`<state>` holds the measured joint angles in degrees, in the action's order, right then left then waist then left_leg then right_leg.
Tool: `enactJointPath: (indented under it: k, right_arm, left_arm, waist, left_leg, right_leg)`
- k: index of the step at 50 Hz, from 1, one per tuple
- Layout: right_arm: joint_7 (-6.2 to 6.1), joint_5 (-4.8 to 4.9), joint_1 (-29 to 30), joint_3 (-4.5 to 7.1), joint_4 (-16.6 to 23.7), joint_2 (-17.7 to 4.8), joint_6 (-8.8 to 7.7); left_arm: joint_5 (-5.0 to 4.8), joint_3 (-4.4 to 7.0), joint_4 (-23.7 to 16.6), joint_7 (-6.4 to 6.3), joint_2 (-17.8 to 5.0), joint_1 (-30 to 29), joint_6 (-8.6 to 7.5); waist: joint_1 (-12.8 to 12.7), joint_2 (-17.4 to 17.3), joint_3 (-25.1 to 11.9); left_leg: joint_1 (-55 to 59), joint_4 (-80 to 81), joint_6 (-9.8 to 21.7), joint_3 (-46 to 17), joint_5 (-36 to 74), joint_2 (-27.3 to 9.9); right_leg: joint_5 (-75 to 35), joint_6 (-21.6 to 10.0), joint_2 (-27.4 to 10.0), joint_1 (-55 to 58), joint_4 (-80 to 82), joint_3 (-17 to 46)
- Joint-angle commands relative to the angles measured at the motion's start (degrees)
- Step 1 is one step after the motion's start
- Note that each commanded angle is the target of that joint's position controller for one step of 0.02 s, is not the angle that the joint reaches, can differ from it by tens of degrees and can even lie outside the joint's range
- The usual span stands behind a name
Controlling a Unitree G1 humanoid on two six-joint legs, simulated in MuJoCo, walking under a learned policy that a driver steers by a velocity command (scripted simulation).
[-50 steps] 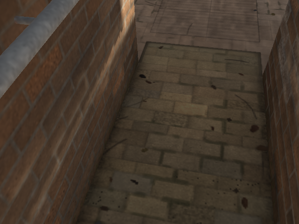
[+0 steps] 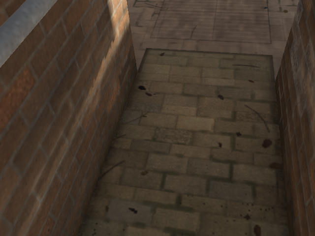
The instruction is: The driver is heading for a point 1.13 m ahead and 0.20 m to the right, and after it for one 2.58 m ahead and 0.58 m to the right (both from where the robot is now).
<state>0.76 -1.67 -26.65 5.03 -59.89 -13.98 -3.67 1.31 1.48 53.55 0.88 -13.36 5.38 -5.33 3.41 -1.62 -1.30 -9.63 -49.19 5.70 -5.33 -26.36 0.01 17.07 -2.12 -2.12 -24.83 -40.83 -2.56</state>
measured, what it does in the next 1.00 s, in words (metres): walks ahead: left foot, then right foot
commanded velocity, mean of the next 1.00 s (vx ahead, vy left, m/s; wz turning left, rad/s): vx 0.94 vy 0.00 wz -0.28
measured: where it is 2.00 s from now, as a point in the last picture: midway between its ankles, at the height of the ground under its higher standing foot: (227, 68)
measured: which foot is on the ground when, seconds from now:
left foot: up 0.00-0.44, down 0.46-0.96, up 0.98-1.00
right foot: down 0.00-0.44, up 0.46-0.94, down 0.96-1.00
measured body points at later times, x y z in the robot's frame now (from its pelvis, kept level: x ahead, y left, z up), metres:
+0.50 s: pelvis +0.36 +0.00 -0.01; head +0.39 -0.01 +0.44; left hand +0.27 +0.26 -0.14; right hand +0.56 -0.24 -0.11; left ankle +0.47 +0.06 -0.72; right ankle +0.09 -0.11 -0.62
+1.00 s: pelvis +0.83 -0.08 -0.02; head +0.88 -0.03 +0.42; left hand +1.04 +0.12 -0.17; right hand +0.73 -0.33 -0.13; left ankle +0.57 +0.08 -0.56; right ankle +0.96 -0.10 -0.72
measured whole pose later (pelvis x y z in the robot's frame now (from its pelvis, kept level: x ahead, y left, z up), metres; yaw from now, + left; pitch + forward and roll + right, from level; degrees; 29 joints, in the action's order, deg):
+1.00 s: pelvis +0.83 -0.08 -0.02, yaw -15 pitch +1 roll +0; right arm -3.6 1.4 -27.3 2.0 -53.8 -10.4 -6.8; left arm 1.0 2.5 48.9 2.4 -16.2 3.6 -2.7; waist -1.0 7.4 4.5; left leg -2.5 -74.2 -3.5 7.4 -21.9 -2.7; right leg 6.8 -14.6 10.8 -30.3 -34.2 -5.5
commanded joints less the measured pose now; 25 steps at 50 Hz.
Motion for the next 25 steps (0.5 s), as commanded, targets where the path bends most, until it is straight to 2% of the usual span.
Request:
enactJointPath:
  k: [1, 2, 3, 4, 5, 7, 9, 10, 12, 13, 14, 15, 16, 17, 18, 19, 20, 21, 22, 23, 24, 25]
  right_arm:
    - [1.72, -1.53, 9.32, -1.35, 8.83, 0.28, -1.31]
    - [1.75, -1.47, 8.3, -1.07, 8.22, -0.77, -0.9]
    - [1.71, -1.44, 7.47, -0.92, 7.6, -1.33, -0.25]
    - [1.95, -1.39, 7.17, -1.12, 6.76, -0.99, 0.84]
    - [2.04, -1.01, 9.13, -0.98, 7.29, -1.32, 1.78]
    - [2.18, -0.45, 14.55, -1.04, 8.54, -1.0, 2.85]
    - [2.63, -0.18, 20.02, -1.17, 10.25, -0.53, 3.08]
    - [2.75, -0.15, 23.68, -1.51, 11.58, 0.42, 2.67]
    - [2.77, 0.53, 30.47, -1.59, 13.29, 0.05, 2.31]
    - [2.67, -0.19, 33.45, -1.59, 15.14, -1.56, 2.45]
    - [2.71, -0.33, 33.76, -1.78, 15.69, -0.64, 2.04]
    - [2.97, -0.89, 34.92, -2.01, 16.32, -0.81, 1.74]
    - [3.15, -0.16, 36.17, -1.91, 17.67, -1.04, 1.85]
    - [2.04, 0.27, 35.93, -2.05, 17.84, -1.2, 2.02]
    - [1.18, -0.04, 33.94, -2.44, 17.59, -0.69, 1.47]
    - [0.11, -0.29, 31.36, -2.38, 15.6, -0.7, 1.17]
    - [-0.52, 0.73, 27.76, -2.13, 14.63, -1.71, 1.04]
    - [-1.31, 0.36, 21.47, -0.91, 13.95, -4.32, 1.3]
    - [-2.63, 1.28, 8.49, 0.76, 10.81, -6.51, 1.18]
    - [-4.31, 0.37, -3.23, 2.2, 7.84, -9.64, 1.0]
    - [-4.83, -1.87, -3.15, 2.41, 6.16, -12.1, 0.8]
    - [-3.78, -2.58, 0.75, 2.21, 7.16, -13.88, 0.1]
  left_arm:
    - [0.36, 2.01, 1.68, -0.5, -9.91, 17.35, 0.85]
    - [0.38, 1.79, 0.21, -0.76, -8.69, 14.2, 0.72]
    - [0.11, 1.31, -1.04, -1.3, -7.84, 13.16, 0.31]
    - [-0.04, 0.42, -1.1, -1.66, -5.67, 13.67, -0.08]
    - [-0.17, 0.25, -1.47, -1.91, -6.19, 14.64, -0.42]
    - [-1.25, 0.22, -1.52, -2.51, -6.42, 17.94, -1.12]
    - [-2.14, -0.05, -1.38, -2.64, -5.87, 21.41, -1.55]
    - [-2.72, -0.12, -0.43, -2.46, -5.71, 22.77, -1.78]
    - [-2.73, -0.5, 0.58, -2.67, -5.37, 26.22, -2.27]
    - [-3.03, -0.39, 1.49, -2.81, -6.05, 26.53, -2.63]
    - [-2.96, -0.32, 2.05, -2.5, -7.38, 27.15, -2.44]
    - [-2.93, -0.4, 2.83, -2.57, -7.37, 27.09, -2.37]
    - [-3.77, -0.98, 3.67, -2.48, -6.06, 26.49, -3.05]
    - [-3.55, -0.16, 3.48, -2.55, -7.83, 26.44, -3.7]
    - [-2.5, -0.04, 2.91, -2.94, -8.59, 23.7, -3.8]
    - [-2.17, 1.32, 3.13, -3.38, -11.85, 24.26, -4.04]
    - [-2.38, 2.59, 3.79, -3.65, -14.72, 23.25, -3.8]
    - [-2.58, 2.77, 4.09, -3.68, -15.0, 22.7, -3.35]
    - [-1.09, 2.49, 3.94, -4.04, -14.31, 17.29, -1.86]
    - [-2.04, 2.91, 3.31, -4.29, -13.58, 11.63, -0.71]
    - [-1.1, -0.16, 0.82, -2.91, -1.06, 10.5, -1.56]
    - [-2.03, -1.09, -0.64, -1.4, 1.47, 22.33, -2.86]
  waist:
    - [-5.83, 13.88, 3.31]
    - [-3.72, 7.86, 2.61]
    - [-2.44, 5.97, 1.52]
    - [-1.57, 6.29, 2.6]
    - [-1.58, 6.59, 4.59]
    - [-1.84, 6.22, 9.11]
    - [-2.95, 5.16, 11.57]
    - [-3.68, 5.34, 12.12]
    - [-5.66, 6.2, 13.08]
    - [-5.68, 5.6, 13.45]
    - [-4.93, 4.74, 13.93]
    - [-4.85, 4.46, 13.42]
    - [-3.48, 4.75, 12.89]
    - [-3.06, 5.85, 12.81]
    - [-1.6, 6.12, 11.38]
    - [-1.61, 5.73, 7.77]
    - [0.75, 7.59, 4.67]
    - [4.0, 9.52, -0.2]
    - [11.66, 13.43, -4.09]
    - [18.22, 11.75, -6.1]
    - [10.17, -5.08, -5.34]
    - [0.48, -8.81, -8.54]
  left_leg:
    - [-40.14, -35.64, 5.46, -5.3, 11.83, 3.04]
    - [-38.55, -32.29, 5.08, -4.9, 17.01, 0.31]
    - [-35.5, -27.52, 4.09, -5.11, 19.0, -0.52]
    - [-33.13, -24.98, 2.79, -4.9, 18.71, -0.75]
    - [-31.72, -22.49, 1.29, -4.78, 19.28, -0.39]
    - [-33.34, -17.67, -1.37, -4.26, 21.46, 0.82]
    - [-36.36, -12.81, -3.53, -4.29, 24.48, 1.89]
    - [-37.86, -7.47, -4.08, -1.75, 25.84, 2.18]
    - [-37.46, -4.29, -4.7, 0.99, 26.48, 2.9]
    - [-38.97, -3.73, -4.21, 1.89, 27.83, 2.38]
    - [-39.6, -1.93, -3.7, 3.82, 28.52, 1.3]
    - [-37.87, 0.2, -3.4, 5.57, 28.8, 0.81]
    - [-34.71, 3.06, -2.33, 7.59, 28.83, 0.87]
    - [-31.38, 4.6, -2.0, 9.81, 27.13, 1.33]
    - [-24.69, 7.75, -1.08, 12.56, 25.19, 2.85]
    - [-19.63, 9.81, 0.21, 13.66, 22.41, 4.37]
    - [-13.86, 11.55, 0.98, 12.98, 21.57, 5.76]
    - [-7.87, 9.98, 2.17, 12.58, 13.6, 6.85]
    - [3.13, 14.09, 2.74, 8.06, 10.73, 4.42]
    - [15.82, 23.49, 6.11, 3.42, 10.56, 0.18]
    - [25.6, 20.98, 5.14, -11.58, -4.36, -9.41]
    - [27.71, 36.34, 9.77, -44.06, -18.4, -19.52]
  right_leg:
    - [39.44, -3.31, -17.23, 21.83, 28.46, 38.75]
    - [31.79, -3.18, -14.5, 20.25, 27.07, 30.96]
    - [26.82, -3.4, -13.1, 19.14, 28.19, 27.06]
    - [24.24, -4.26, -12.52, 16.76, 29.39, 24.76]
    - [22.12, -4.42, -11.78, 13.96, 31.28, 22.74]
    - [17.2, -4.95, -11.14, 12.08, 33.44, 18.64]
    - [10.41, -5.18, -10.62, 13.72, 34.11, 15.11]
    - [7.88, -5.6, -10.3, 15.75, 35.5, 12.87]
    - [-2.25, -6.78, -10.12, 17.97, 37.03, 10.65]
    - [-9.16, -6.48, -11.27, 20.03, 38.11, 11.14]
    - [-18.1, -6.78, -11.71, 23.22, 37.76, 8.92]
    - [-24.71, -6.52, -11.13, 24.58, 37.45, 6.34]
    - [-29.65, -6.55, -10.05, 24.24, 38.52, 4.53]
    - [-33.76, -6.56, -9.46, 23.64, 37.97, 3.74]
    - [-49.64, -6.88, -9.15, 23.69, 35.57, 0.54]
    - [-65.03, -6.25, -9.19, 27.59, 29.86, -0.7]
    - [-80.4, -5.62, -9.84, 29.6, 24.35, -0.37]
    - [-89.7, -6.11, -11.62, 30.91, 13.46, -0.52]
    - [-88.24, -7.24, -10.23, 27.79, 0.01, 0.94]
    - [-70.51, -6.95, -4.74, 17.65, -24.42, -0.69]
    - [5.72, -7.15, 4.63, -6.39, -47.52, 3.17]
    - [5.07, -8.3, 6.37, -18.71, -47.07, 15.6]
Keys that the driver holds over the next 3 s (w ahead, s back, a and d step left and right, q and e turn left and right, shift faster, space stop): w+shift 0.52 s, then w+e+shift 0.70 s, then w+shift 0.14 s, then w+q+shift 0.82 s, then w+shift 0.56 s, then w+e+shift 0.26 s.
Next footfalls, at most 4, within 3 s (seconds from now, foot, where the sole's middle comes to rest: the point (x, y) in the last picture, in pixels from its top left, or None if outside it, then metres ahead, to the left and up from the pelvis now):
0.46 left None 0.51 0.06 -0.76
0.96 right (184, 140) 1.00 -0.11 -0.76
1.34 left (178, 98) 1.31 -0.12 -0.76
1.70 right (245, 83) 1.38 -0.53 -0.76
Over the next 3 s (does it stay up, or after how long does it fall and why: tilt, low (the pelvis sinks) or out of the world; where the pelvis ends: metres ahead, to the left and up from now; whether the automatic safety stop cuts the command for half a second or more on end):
stays up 2.56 -0.50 -0.01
